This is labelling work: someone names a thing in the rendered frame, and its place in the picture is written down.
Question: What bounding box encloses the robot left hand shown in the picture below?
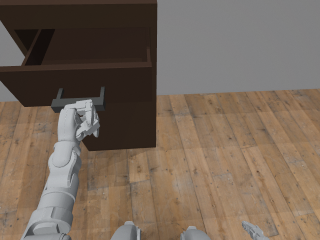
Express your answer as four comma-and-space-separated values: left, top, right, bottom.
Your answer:
57, 99, 100, 145

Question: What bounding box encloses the robot right thigh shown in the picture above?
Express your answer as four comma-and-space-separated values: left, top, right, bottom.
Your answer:
180, 229, 211, 240

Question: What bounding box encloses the cabinet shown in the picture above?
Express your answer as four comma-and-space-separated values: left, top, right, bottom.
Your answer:
0, 0, 158, 152

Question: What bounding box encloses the handle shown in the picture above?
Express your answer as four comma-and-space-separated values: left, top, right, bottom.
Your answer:
51, 86, 106, 113

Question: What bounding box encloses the robot right shin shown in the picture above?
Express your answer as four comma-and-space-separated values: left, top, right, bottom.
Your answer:
187, 226, 197, 230

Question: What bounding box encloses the robot right hand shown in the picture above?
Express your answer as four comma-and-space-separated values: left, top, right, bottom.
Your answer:
241, 220, 270, 240

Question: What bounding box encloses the drawer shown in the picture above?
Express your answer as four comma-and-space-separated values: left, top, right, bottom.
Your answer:
0, 27, 153, 107

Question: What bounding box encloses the left robot forearm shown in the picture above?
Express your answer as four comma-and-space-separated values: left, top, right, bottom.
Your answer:
20, 140, 82, 240

